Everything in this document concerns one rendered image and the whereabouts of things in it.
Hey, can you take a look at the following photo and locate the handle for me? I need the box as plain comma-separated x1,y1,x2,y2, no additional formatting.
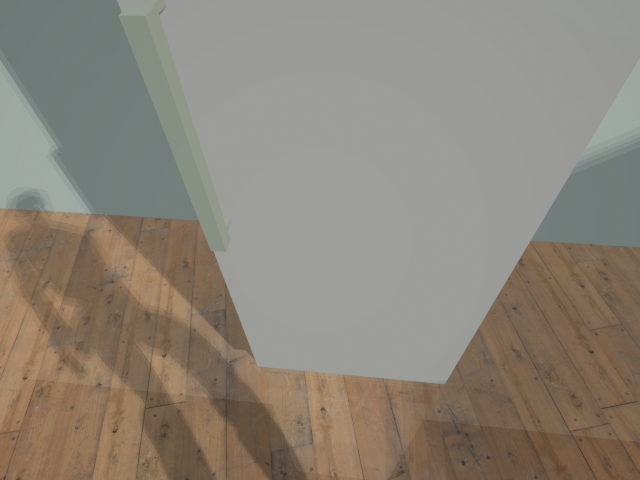
119,0,231,252

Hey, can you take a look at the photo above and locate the fridge door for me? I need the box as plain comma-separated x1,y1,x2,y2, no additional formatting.
117,0,640,384

